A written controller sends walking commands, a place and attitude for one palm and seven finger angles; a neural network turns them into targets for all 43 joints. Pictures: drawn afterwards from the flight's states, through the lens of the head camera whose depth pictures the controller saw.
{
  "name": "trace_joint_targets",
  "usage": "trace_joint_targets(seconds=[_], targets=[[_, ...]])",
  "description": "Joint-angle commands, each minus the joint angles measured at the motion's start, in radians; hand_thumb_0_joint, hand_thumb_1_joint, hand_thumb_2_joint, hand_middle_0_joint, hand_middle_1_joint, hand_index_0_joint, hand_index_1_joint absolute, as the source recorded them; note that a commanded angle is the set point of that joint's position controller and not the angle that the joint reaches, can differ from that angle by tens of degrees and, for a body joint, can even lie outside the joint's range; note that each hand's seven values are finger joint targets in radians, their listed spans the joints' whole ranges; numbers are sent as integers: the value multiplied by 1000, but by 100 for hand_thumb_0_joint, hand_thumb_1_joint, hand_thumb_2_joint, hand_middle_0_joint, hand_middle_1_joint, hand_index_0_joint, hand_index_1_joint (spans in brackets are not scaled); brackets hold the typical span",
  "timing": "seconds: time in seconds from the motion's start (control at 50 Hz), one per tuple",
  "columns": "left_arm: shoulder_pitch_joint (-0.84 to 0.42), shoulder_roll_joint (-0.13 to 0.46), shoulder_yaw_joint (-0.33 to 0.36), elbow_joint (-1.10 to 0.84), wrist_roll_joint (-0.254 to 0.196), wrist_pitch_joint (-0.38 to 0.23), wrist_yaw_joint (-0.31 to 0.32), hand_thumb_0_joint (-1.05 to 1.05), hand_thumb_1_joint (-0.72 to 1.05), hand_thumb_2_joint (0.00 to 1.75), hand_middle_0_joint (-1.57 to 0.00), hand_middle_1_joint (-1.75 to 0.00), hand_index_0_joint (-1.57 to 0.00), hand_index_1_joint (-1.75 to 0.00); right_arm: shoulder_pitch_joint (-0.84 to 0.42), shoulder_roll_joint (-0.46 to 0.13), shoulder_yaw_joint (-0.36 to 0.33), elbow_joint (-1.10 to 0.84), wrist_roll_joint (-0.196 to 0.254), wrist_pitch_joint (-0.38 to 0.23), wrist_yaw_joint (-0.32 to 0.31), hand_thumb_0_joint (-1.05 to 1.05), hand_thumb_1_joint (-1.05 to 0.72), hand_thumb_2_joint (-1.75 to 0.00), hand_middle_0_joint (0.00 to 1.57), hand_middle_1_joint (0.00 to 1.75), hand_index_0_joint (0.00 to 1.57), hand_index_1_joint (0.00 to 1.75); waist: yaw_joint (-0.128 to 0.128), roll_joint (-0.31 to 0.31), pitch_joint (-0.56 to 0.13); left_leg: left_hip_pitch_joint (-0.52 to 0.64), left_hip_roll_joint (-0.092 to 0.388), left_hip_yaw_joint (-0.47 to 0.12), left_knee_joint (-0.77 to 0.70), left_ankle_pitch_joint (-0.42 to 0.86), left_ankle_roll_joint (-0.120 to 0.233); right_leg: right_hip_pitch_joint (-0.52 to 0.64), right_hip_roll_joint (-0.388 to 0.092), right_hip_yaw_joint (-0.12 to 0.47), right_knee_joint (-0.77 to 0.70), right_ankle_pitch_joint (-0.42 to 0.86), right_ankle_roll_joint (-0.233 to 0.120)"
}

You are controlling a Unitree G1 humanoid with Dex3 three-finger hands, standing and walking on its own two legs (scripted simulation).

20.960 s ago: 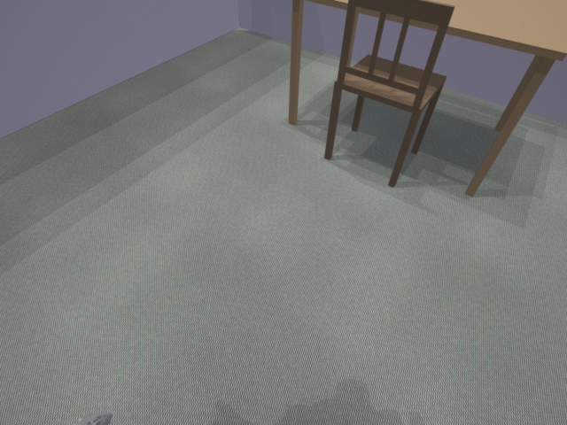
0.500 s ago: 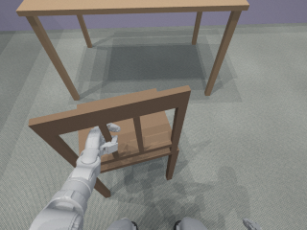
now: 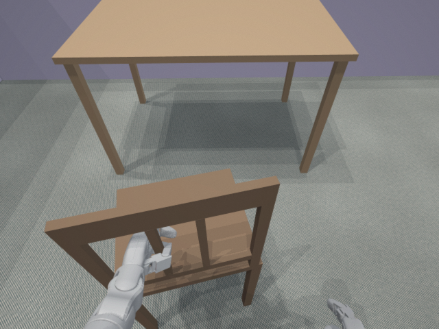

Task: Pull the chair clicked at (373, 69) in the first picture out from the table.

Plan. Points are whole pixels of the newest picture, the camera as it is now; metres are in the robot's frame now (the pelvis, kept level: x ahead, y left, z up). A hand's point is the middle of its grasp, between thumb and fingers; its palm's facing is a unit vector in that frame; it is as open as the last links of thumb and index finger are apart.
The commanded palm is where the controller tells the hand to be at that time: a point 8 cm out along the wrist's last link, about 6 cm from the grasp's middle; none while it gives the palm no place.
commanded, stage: stop walking, hand still on the chair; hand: left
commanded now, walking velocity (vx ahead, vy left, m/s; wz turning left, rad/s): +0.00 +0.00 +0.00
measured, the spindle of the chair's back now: (160, 252) +0.29 +0.15 -0.10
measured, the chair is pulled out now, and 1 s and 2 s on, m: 0.60 0.60 0.60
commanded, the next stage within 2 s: open the thumb and straighten the fingers in 0.26 s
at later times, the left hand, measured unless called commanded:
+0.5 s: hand (165, 254) +0.27 +0.13 -0.06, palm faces +0.01 -0.99 -0.15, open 5.6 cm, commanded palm +0.25 +0.18 -0.05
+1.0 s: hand (158, 252) +0.28 +0.15 -0.07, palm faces +0.02 -0.99 -0.16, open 16.2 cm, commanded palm +0.26 +0.20 -0.05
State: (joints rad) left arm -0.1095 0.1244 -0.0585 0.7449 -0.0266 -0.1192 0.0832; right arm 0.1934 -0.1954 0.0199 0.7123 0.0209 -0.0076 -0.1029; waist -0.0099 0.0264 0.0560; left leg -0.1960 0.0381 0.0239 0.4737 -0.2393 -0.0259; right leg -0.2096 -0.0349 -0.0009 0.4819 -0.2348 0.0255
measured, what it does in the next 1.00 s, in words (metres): stands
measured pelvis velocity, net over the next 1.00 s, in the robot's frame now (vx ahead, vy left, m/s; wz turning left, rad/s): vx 0.03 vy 0.00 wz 0.04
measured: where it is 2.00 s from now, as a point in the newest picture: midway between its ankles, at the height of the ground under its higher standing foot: outside the picture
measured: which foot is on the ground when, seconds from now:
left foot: down 0.00-1.00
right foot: down 0.00-1.00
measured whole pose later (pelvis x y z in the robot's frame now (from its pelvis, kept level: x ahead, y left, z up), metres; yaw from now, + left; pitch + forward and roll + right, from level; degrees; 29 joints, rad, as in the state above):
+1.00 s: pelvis +0.03 +0.00 -0.04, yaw +2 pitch +9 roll +0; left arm 0.11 0.18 -0.03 0.23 -0.07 0.17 0.03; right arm 0.23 -0.25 0.01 0.57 0.03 -0.08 -0.06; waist -0.04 0.05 -0.10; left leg -0.55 0.02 -0.02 0.82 -0.42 -0.02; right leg -0.54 -0.06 -0.04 0.81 -0.43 0.03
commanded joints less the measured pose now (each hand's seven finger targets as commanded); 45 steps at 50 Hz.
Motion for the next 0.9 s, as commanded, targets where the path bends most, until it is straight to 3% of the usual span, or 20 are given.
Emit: trace_joint_targets(seconds=[0.0, 0.02, 0.1, 0.2, 0.3, 0.34, 0.36, 0.38, 0.4, 0.42, 0.46, 0.52, 0.54, 0.56, 0.58, 0.74, 0.8, 0.82, 0.86, 0.88], targets=[[-215, 130, 36, -258, 17, -47, 10, 0, 90, 90, -50, -145, -50, -145, -52, -133, -43, -138, -3, -28, -10, 0, -90, -90, 20, 30, 20, 30, 0, -15, -254, 130, 79, -51, -38, 320, 39, 61, -76, 40, -51, 304, -47], [-206, 146, 41, -278, 16, -44, 10, 0, 90, 90, -50, -145, -50, -145, -50, -137, -44, -137, -1, -27, -11, 0, -90, -90, 20, 30, 20, 30, -1, 11, -249, 131, 76, -47, -43, 327, 39, 63, -75, 37, -53, 311, -47], [-174, 133, 40, -305, 13, -34, 12, 0, 90, 90, -50, -145, -50, -145, -62, -129, -42, -160, -1, -16, -9, 0, -90, -90, 20, 30, 20, 30, 2, -18, -257, 133, 77, -47, -41, 329, 36, 77, -77, 38, -56, 327, -49], [-157, 140, 43, -339, 11, -25, 15, 0, 90, 90, -50, -145, -50, -145, -69, -131, -40, -173, -1, -6, -9, 0, -90, -90, 20, 30, 20, 30, 1, 13, -250, 127, 78, -44, -47, 333, 35, 82, -78, 32, -56, 326, -50], [-141, 135, 38, -334, 8, -17, 16, 0, 90, 90, -50, -145, -50, -145, -74, -131, -37, -178, 0, 2, -10, 0, -90, -90, 20, 30, 20, 30, 2, 13, -224, 109, 76, -47, -58, 273, 35, 65, -76, 32, -77, 253, -48], [-102, 172, 76, -330, 7, -17, 23, 0, 90, 90, -50, -145, -50, -145, -66, -135, -41, -173, 1, 3, -12, 0, -90, -90, 20, 30, 20, 30, 6, 15, -218, 109, 75, -49, -63, 254, 39, 61, -75, 35, -87, 230, -47], [-22, 65, -1, -240, -44, 30, -7, 0, 78, 84, -50, -145, -50, -145, -38, -183, -47, -167, 41, 0, 25, 0, -90, -90, 20, 30, 20, 30, -79, -139, -170, -33, 19, -17, -29, 121, 38, -25, -35, -49, -40, 167, -33], [-98, 142, 65, -354, -50, 15, -22, 0, 66, 78, -50, -145, -50, -145, -58, -191, -53, -182, 43, -7, 39, 0, -90, -90, 20, 30, 20, 30, -50, -158, -195, -86, 10, -11, -9, 80, 44, -31, -32, -42, -14, 153, -36], [-78, 172, 84, -408, -49, 5, -31, 0, 54, 73, -50, -145, -50, -145, -69, -186, -62, -198, 41, -21, 48, 0, -90, -90, 20, 30, 20, 30, -42, -100, -224, -96, -1, -4, 15, 54, 48, -43, -30, -33, 3, 125, -35], [-20, 165, 67, -433, -45, 13, -38, 0, 42, 67, -50, -145, -50, -145, -65, -184, -61, -207, 41, -30, 57, 0, -90, -90, 20, 30, 20, 30, -33, -41, -231, -107, -5, -4, 26, 40, 45, -52, -30, -34, 18, 104, -41], [-39, 161, 63, -498, -41, 25, -45, 0, 17, 55, -50, -145, -50, -145, -58, -181, -62, -219, 34, -50, 65, 0, -90, -90, 20, 30, 20, 30, -40, 8, -266, -121, -12, -3, 68, 41, 45, -98, -22, -35, 50, 92, -41], [13, 165, 80, -506, -47, 71, -43, 0, -19, 37, -50, -145, -50, -145, -41, -187, -66, -229, 30, -68, 69, 0, -90, -90, 20, 30, 20, 30, -40, -38, -284, -165, -13, -10, 114, 53, 48, -126, -12, -42, 91, 110, -38], [23, 135, 60, -516, -48, 87, -45, 0, -31, 32, -50, -145, -50, -145, -41, -188, -64, -237, 30, -73, 70, 0, -90, -90, 20, 30, 20, 30, -41, -45, -288, -179, -16, -7, 126, 55, 47, -142, -11, -47, 106, 114, -34], [17, 141, 68, -538, -47, 100, -43, 0, -43, 26, -47, -138, -47, -138, -37, -191, -65, -241, 27, -77, 69, 0, -90, -90, 20, 30, 20, 30, -38, -42, -302, -189, -17, -8, 140, 65, 46, -146, -11, -47, 122, 130, -35], [-16, 196, 116, -561, -46, 109, -38, 0, -55, 20, -45, -130, -45, -130, -32, -200, -68, -240, 27, -78, 65, 0, -90, -90, 20, 30, 20, 30, -38, -40, -321, -196, -19, -8, 152, 60, 47, -151, -12, -43, 131, 126, -33], [5, 126, 59, -661, -51, 182, -45, 0, -55, 20, -25, -73, -25, -73, -16, -200, -66, -266, 21, -109, 43, 0, -90, -90, 20, 30, 20, 30, -52, -42, -347, -202, -16, -19, 212, 108, 45, -215, -8, -63, 192, 145, -28], [48, 164, 102, -695, -52, 195, -42, 0, -55, 20, -18, -51, -18, -51, -4, -202, -67, -274, 16, -117, 37, 0, -90, -90, 20, 30, 20, 30, -40, -62, -380, -206, -17, -22, 231, 145, 43, -202, -8, -68, 216, 180, -29], [87, 162, 99, -700, -50, 203, -44, 0, -55, 20, -15, -43, -15, -43, -7, -202, -66, -278, 14, -120, 36, 0, -90, -90, 20, 30, 20, 30, -33, -39, -381, -205, -18, -21, 238, 163, 43, -198, -9, -65, 218, 200, -32], [78, 174, 109, -678, -47, 220, -46, 0, -55, 20, -10, -29, -10, -29, -3, -202, -60, -275, 16, -115, 35, 0, -90, -90, 20, 30, 20, 30, -46, -67, -328, -234, -17, -23, 246, 140, 41, -234, -8, -70, 224, 181, -28], [57, 147, 81, -697, -43, 224, -51, 0, -55, 20, -7, -22, -7, -22, -4, -200, -58, -281, 15, -114, 36, 0, -90, -90, 20, 30, 20, 30, -51, -65, -333, -235, -20, -23, 249, 128, 43, -243, -8, -72, 228, 166, -26]])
